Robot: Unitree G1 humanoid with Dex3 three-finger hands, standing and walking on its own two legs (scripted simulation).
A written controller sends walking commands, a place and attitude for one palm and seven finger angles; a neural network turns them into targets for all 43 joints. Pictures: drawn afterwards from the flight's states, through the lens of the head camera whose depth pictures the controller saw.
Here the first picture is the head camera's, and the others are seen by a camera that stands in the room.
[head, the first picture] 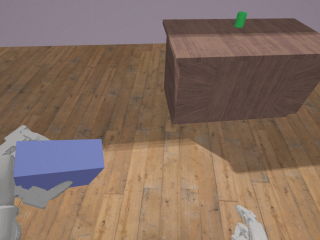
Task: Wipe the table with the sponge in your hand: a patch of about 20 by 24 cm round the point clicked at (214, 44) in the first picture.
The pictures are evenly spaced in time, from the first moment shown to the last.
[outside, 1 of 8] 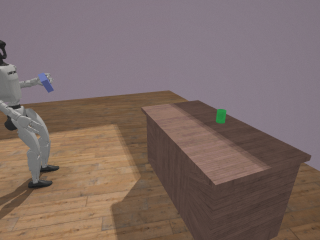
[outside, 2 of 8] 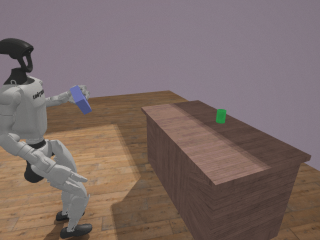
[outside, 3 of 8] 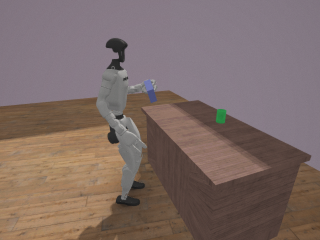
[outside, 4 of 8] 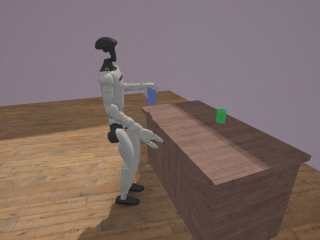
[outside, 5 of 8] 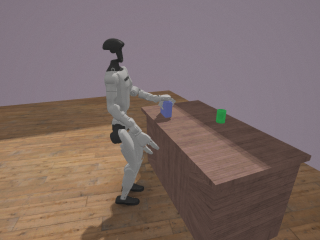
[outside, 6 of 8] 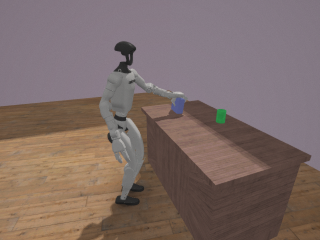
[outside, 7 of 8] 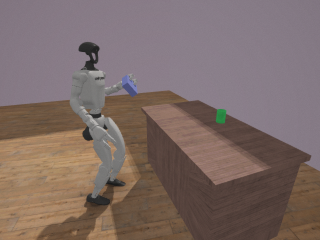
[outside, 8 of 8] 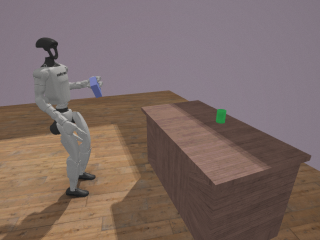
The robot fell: no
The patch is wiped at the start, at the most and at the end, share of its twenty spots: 0.00 1.00 1.00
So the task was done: yes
